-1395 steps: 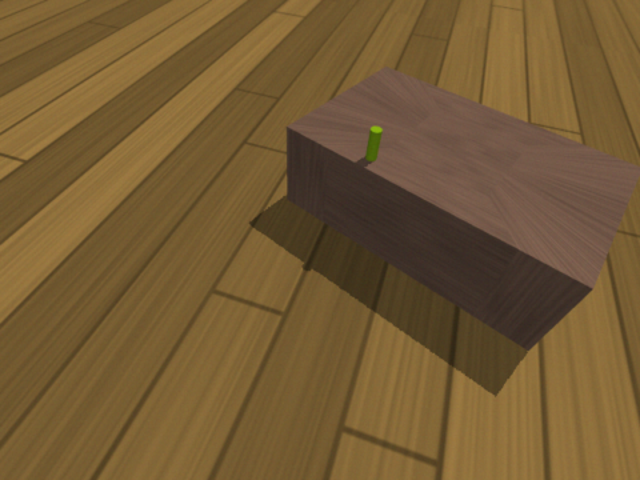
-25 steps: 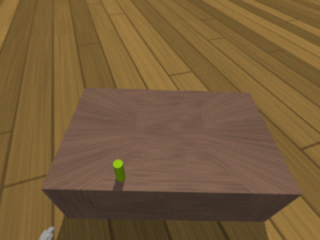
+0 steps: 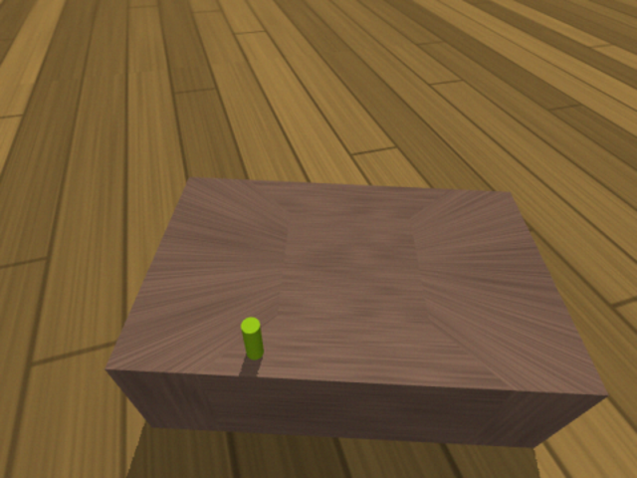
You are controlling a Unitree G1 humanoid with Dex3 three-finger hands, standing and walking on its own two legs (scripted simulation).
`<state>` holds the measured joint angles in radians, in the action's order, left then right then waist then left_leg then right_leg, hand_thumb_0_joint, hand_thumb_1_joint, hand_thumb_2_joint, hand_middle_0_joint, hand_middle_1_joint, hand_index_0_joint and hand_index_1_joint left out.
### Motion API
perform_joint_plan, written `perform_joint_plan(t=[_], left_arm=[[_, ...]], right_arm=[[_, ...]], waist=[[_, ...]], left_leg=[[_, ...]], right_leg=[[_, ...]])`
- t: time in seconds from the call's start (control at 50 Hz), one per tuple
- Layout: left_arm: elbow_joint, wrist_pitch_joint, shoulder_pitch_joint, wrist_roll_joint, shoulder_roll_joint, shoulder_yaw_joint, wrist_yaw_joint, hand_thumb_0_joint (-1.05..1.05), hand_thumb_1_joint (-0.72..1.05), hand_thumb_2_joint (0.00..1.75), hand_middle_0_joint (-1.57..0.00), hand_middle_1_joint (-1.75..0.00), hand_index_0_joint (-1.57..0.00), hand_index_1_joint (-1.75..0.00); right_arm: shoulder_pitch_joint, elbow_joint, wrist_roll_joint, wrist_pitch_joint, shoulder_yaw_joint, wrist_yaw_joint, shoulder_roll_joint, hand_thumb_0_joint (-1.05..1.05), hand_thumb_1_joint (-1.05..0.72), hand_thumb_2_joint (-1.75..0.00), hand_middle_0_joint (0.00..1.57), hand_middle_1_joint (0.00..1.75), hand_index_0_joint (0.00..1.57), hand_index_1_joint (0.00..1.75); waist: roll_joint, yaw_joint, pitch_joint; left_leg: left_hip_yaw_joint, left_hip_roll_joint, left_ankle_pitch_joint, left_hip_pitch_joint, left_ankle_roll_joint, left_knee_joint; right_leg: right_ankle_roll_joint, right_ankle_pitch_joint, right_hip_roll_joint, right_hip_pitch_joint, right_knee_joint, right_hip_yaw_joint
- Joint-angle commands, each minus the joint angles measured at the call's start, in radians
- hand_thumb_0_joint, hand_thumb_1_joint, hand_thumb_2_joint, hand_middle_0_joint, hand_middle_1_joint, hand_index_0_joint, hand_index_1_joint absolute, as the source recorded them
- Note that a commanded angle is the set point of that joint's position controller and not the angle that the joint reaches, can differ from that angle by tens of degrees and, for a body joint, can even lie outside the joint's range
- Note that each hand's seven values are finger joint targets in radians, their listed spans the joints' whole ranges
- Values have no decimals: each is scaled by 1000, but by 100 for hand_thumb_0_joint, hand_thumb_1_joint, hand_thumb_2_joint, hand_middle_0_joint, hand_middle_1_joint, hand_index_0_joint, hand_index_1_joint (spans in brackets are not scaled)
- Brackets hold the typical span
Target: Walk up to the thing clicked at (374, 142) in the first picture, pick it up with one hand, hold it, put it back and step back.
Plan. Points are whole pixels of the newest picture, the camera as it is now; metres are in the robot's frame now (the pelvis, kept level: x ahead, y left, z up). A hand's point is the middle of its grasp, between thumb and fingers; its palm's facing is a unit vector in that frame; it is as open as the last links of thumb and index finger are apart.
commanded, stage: home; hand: left
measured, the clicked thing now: (252, 339) +0.48 +0.14 -0.32
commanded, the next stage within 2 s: stand in 0.88 s
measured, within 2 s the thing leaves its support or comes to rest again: neither
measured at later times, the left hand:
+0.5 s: hand out of the picture +0.04 +0.25 -0.15, palm faces -0.01 -0.93 -0.36, open 17.3 cm
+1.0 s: hand out of the picture +0.07 +0.25 -0.15, palm faces +0.00 -0.94 -0.35, open 17.6 cm
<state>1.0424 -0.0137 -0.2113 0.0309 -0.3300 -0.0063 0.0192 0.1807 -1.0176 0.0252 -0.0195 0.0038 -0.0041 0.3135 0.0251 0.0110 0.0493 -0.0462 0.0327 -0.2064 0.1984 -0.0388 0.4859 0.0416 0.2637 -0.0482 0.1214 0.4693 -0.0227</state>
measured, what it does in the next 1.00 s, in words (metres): stands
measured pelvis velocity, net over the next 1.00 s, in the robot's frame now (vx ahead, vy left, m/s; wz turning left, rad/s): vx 0.01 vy -0.01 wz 0.01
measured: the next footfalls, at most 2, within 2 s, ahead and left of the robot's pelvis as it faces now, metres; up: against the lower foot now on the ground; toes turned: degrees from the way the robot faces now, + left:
none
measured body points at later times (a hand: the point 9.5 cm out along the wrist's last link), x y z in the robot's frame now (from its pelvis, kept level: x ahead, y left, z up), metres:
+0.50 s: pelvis +0.00 -0.01 +0.00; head +0.00 -0.01 +0.45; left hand +0.04 +0.30 -0.13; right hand +0.06 -0.30 -0.13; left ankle +0.04 +0.14 -0.74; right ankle +0.00 -0.15 -0.74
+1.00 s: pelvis +0.01 -0.01 +0.01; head +0.02 -0.01 +0.46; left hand +0.07 +0.30 -0.13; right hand +0.09 -0.30 -0.13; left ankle +0.04 +0.14 -0.74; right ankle +0.00 -0.15 -0.74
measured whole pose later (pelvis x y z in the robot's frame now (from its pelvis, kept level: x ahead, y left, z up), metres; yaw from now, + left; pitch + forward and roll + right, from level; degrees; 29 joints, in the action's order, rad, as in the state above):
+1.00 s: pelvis +0.01 -0.01 +0.01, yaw +0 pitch -4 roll +0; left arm 1.15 -0.01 -0.12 0.02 -0.34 0.01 0.00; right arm 0.12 -1.11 0.02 -0.01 0.02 -0.01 0.35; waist 0.02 0.01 0.06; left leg -0.05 0.04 -0.17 0.16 -0.05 0.39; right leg 0.04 0.23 -0.04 0.08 0.37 -0.03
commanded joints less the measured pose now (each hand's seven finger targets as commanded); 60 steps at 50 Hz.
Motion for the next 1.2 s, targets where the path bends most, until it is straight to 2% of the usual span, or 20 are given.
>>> perform_joint_plan(t=[0.0, 0.08, 0.1, 0.12, 0.16, 0.2, 0.32, 0.48, 0.52, 0.58, 0.78, 0.82, 0.86, 0.92, 0.96, 1.0, 1.02, 1.08, 1.14, 1.18], left_arm=[[-31, 27, 40, -1, -214, 42, 16, 0, -54, 7, -5, -6, -5, -6], [-11, 26, 46, -3, -218, 44, 12, 0, -51, 8, -5, -6, -5, -6], [-10, 28, 48, -4, -220, 44, 12, 0, -52, 7, -5, -6, -5, -6], [-4, 28, 48, -3, -218, 42, 12, 0, -53, 7, -5, -6, -5, -6], [-2, 29, 61, -6, -226, 44, 12, 0, -52, 8, -5, -6, -5, -6], [5, 26, 65, -7, -221, 44, 9, 0, -53, 7, -5, -6, -5, -6], [27, 21, 57, -8, -222, 45, 6, 0, -53, 7, -5, -6, -5, -6], [38, 27, 82, -13, -225, 47, 5, 0, -56, 5, -5, -5, -5, -5], [41, 27, 90, -13, -222, 48, 5, 0, -57, 5, -5, -5, -5, -5], [50, 23, 89, -13, -224, 50, 2, 0, -56, 5, -5, -5, -5, -5], [48, 27, 114, -16, -226, 55, 1, 0, -60, 3, -4, -5, -4, -5], [52, 27, 116, -15, -224, 54, 0, 0, -58, 4, -5, -5, -5, -5], [48, 28, 121, -17, -229, 57, 1, 0, -59, 3, -5, -5, -4, -5], [49, 26, 122, -17, -228, 58, 0, 0, -58, 4, -5, -5, -5, -5], [52, 25, 119, -16, -222, 55, -2, 0, -60, 3, -4, -5, -4, -5], [51, 26, 127, -16, -228, 58, -2, 0, -44, 19, -20, -21, -20, -21], [51, 27, 128, -16, -223, 55, -3, 0, -36, 27, -20, -29, -20, -29], [51, 26, 129, -13, -224, 55, -4, 0, -12, 51, -20, -30, -20, -30], [46, 29, 130, -15, -230, 58, -3, 0, 12, 75, -20, -30, -20, -30], [46, 30, 129, -14, -227, 56, -3, 0, 28, 90, -20, -30, -20, -30]], right_arm=[[-48, 48, -8, 21, -50, -17, 206, 0, -90, -90, 20, 30, 20, 30], [-44, 30, -8, 19, -47, -15, 208, 0, -90, -90, 20, 30, 20, 30], [-47, 28, -9, 21, -47, -15, 207, 0, -90, -90, 20, 30, 20, 30], [-54, 25, -11, 20, -45, -13, 205, 0, -90, -90, 20, 30, 20, 30], [-51, 20, -10, 21, -45, -15, 207, 0, -90, -90, 20, 30, 20, 30], [-50, 12, -8, 23, -42, -16, 212, 0, -90, -90, 20, 30, 20, 30], [-57, 0, -11, 23, -38, -17, 225, 0, -90, -90, 20, 30, 20, 30], [-54, -12, -12, 27, -32, -18, 229, 0, -90, -90, 20, 30, 20, 30], [-56, -17, -12, 27, -31, -19, 232, 0, -90, -90, 20, 30, 20, 30], [-65, -21, -14, 27, -31, -20, 236, 0, -90, -90, 20, 30, 20, 30], [-83, -25, -12, 34, -31, -19, 236, 0, -90, -90, 20, 30, 20, 30], [-78, -30, -14, 34, -30, -19, 239, 0, -90, -90, 20, 30, 20, 30], [-89, -29, -14, 34, -33, -20, 239, 0, -90, -90, 20, 30, 20, 30], [-83, -36, -13, 35, -31, -21, 245, 0, -90, -90, 20, 30, 20, 30], [-92, -38, -13, 36, -31, -20, 247, 0, -90, -90, 20, 30, 20, 30], [-89, -39, -14, 35, -31, -19, 241, 0, -90, -90, 20, 30, 20, 30], [-89, -41, -15, 35, -31, -18, 244, 0, -90, -90, 20, 30, 20, 30], [-99, -42, -15, 32, -34, -16, 246, 0, -90, -90, 20, 30, 20, 30], [-102, -40, -13, 36, -34, -15, 245, 0, -90, -90, 20, 30, 20, 30], [-95, -43, -14, 35, -34, -14, 243, 0, -90, -90, 20, 30, 20, 30]], waist=[[-9, -8, 18], [-13, -8, 23], [-19, -6, 8], [-25, -7, 18], [-25, -10, -5], [8, -9, 3], [14, -1, 3], [-19, -9, -24], [-15, -8, -17], [-4, -6, 6], [-18, -3, -46], [-12, -10, -41], [-21, -5, -68], [-5, -5, -62], [3, -3, -44], [-22, -5, -53], [-16, -7, -46], [-10, -8, -23], [-11, -6, -56], [-15, -10, -43]], left_leg=[[-69, 55, -43, 13, 36, -131], [-74, 57, -77, 37, 37, -148], [-72, 58, -45, 23, 37, -142], [-68, 53, -45, 18, 36, -136], [-64, 57, -4, -1, 39, -128], [-72, 61, -30, 18, 34, -151], [-78, 63, -54, 34, 31, -170], [-68, 68, 86, -20, 39, -146], [-68, 68, 81, -4, 39, -153], [-72, 67, 25, 4, 36, -171], [-64, 76, 170, -42, 37, -153], [-62, 74, 148, -34, 35, -158], [-57, 79, 203, -66, 39, -141], [-56, 80, 210, -54, 37, -151], [-59, 80, 168, -45, 37, -164], [-59, 83, 192, -55, 36, -162], [-59, 81, 177, -51, 33, -166], [-61, 76, 95, -38, 35, -177], [-60, 83, 163, -53, 39, -166], [-59, 80, 147, -44, 36, -174]], right_leg=[[-42, 31, -55, 69, -149, 60], [-39, 45, -55, 49, -158, 60], [-41, 25, -61, 44, -159, 66], [-41, 59, -63, 61, -172, 70], [-45, 24, -72, 48, -179, 79], [-42, -5, -59, 34, -157, 59], [-44, 6, -59, 18, -157, 59], [-45, -89, -75, 7, -166, 62], [-42, -98, -73, -3, -163, 58], [-44, -53, -67, 11, -165, 53], [-43, -149, -79, -22, -167, 53], [-41, -142, -77, -24, -170, 52], [-44, -186, -85, -30, -170, 58], [-43, -192, -81, -44, -165, 54], [-42, -155, -77, -31, -171, 49], [-44, -166, -82, -36, -167, 53], [-43, -147, -80, -27, -175, 54], [-46, -92, -78, -7, -191, 53], [-47, -157, -83, -34, -179, 54], [-44, -132, -81, -27, -184, 53]])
